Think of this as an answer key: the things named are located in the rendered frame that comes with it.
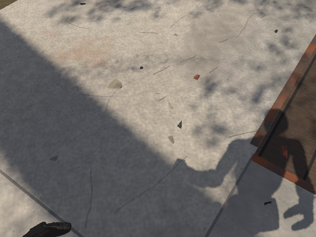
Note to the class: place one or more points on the robot left hand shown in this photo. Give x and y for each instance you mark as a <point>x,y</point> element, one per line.
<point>53,229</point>

